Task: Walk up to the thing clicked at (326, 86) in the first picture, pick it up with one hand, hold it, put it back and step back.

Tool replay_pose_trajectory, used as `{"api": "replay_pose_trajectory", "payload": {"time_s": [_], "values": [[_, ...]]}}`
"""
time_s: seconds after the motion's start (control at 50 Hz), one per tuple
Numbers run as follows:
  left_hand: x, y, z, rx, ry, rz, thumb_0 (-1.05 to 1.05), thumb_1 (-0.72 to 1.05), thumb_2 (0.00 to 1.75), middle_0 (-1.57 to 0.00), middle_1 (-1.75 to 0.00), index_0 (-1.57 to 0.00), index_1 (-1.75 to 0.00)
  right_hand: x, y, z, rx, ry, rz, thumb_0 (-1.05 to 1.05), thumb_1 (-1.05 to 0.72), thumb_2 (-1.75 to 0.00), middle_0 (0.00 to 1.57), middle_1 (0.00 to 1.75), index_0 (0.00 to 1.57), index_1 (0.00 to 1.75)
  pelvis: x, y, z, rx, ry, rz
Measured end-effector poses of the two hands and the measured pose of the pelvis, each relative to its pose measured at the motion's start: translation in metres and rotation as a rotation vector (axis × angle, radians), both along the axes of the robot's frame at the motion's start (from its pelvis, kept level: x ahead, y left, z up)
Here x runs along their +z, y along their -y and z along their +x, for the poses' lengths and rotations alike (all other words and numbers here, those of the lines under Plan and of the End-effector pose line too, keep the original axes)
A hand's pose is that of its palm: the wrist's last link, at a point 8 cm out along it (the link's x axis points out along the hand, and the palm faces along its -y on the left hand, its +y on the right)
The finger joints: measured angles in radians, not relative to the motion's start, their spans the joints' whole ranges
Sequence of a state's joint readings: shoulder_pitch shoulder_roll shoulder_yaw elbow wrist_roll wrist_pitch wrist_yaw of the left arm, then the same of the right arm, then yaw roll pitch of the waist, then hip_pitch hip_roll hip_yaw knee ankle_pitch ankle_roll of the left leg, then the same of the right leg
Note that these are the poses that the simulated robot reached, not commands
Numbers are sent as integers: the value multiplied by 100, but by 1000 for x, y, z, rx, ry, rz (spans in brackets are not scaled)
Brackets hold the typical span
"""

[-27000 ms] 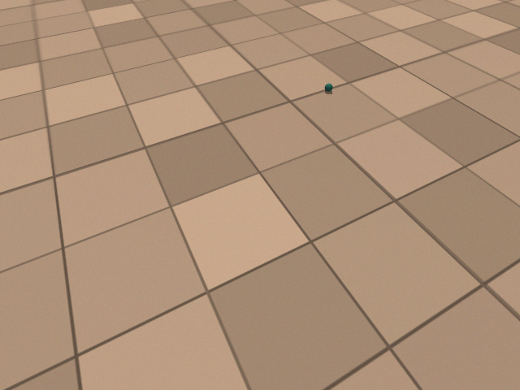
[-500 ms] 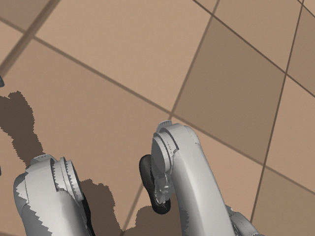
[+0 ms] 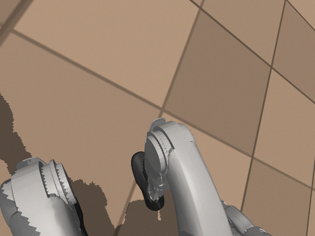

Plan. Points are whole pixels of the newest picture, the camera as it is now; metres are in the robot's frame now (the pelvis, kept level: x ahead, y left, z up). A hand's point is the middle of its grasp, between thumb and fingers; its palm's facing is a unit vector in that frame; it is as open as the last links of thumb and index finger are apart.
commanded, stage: rest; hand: left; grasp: from above
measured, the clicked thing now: out of the picture +0.48 +0.32 -0.26
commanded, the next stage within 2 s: open in 0.62 s
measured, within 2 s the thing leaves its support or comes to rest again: rests again in 0.42 s
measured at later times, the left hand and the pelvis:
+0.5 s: hand out of the picture +0.46 +0.31 -0.25, palm faces -0.46 -0.15 -0.88, open 6.8 cm; pelvis +0.00 +0.00 +0.00, yaw -1 degrees
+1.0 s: hand out of the picture +0.46 +0.32 -0.25, palm faces -0.46 -0.15 -0.88, open 9.0 cm; pelvis +0.00 +0.00 +0.00, yaw -2 degrees
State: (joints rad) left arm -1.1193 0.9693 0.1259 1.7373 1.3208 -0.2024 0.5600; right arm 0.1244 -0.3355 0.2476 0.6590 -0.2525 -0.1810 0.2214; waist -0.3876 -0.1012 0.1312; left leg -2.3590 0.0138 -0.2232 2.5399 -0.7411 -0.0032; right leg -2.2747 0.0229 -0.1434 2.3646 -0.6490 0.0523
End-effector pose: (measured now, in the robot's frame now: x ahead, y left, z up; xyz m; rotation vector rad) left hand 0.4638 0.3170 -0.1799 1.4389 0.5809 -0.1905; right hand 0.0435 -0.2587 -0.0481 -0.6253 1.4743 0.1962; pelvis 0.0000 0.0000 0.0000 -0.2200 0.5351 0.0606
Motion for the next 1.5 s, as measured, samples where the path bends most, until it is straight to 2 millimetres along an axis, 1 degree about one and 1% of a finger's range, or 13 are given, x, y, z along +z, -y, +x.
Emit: {"api": "replay_pose_trajectory", "payload": {"time_s": [0.36, 0.62, 0.78, 0.86, 0.92, 1.06, 1.14, 1.3, 1.5], "values": [[-10, 5, 2, -1, 6, -3, -4, 36, 30, -73, -61, -94, -54, 4, -6, -1, 29, 3, 19, 0, -91, -90, 20, 30, 20, 29, -1, -2, -2, -9, 18, -13], [-18, -1, 0, 6, -6, 0, -3, 36, 31, -73, -61, -93, -55, 7, -7, -4, 41, -17, 15, 0, -91, -90, 20, 30, 20, 29, -1, -3, -2, -12, 24, -21], [-17, 1, 5, -9, 12, -4, -3, 36, 32, -72, -62, -93, -56, 10, -9, -2, 50, -12, 15, 0, -91, -90, 20, 30, 20, 29, -1, -4, -2, -14, 26, -28], [-14, 2, 6, -2, 24, -3, -3, 36, 35, -68, -65, -87, -58, 10, -10, 0, 50, -3, 19, 0, -91, -90, 20, 30, 20, 29, -1, -4, -2, -15, 25, -29], [-13, 0, 5, 10, 15, -1, -2, 31, 39, -63, -68, -78, -61, 10, -10, 0, 46, 7, 18, 0, -91, -90, 20, 30, 20, 30, -1, -4, -2, -14, 24, -30], [-13, -3, 3, 18, -12, 6, 0, 8, 53, -48, -75, -57, -69, 9, -10, -4, 40, 2, 26, 0, -90, -90, 20, 30, 20, 30, 0, -4, -4, -12, 26, -26], [-12, -3, 5, 2, -3, 4, 0, -4, 61, -41, -80, -48, -75, 10, -10, -7, 35, -11, 25, 0, -90, -90, 20, 30, 20, 30, 1, -3, -4, -13, 27, -24], [-11, 2, 6, -19, 14, -7, 0, -22, 75, -29, -88, -32, -85, 13, -10, -9, 31, -18, 12, 0, -90, -90, 20, 30, 20, 30, 3, -3, -4, -15, 24, -27], [-12, 1, 4, -1, 2, 7, 0, -38, 89, -17, -96, -18, -95, 16, -9, -6, 34, 2, 3, 0, -90, -90, 20, 30, 20, 30, 4, -4, -5, -14, 22, -29]]}}
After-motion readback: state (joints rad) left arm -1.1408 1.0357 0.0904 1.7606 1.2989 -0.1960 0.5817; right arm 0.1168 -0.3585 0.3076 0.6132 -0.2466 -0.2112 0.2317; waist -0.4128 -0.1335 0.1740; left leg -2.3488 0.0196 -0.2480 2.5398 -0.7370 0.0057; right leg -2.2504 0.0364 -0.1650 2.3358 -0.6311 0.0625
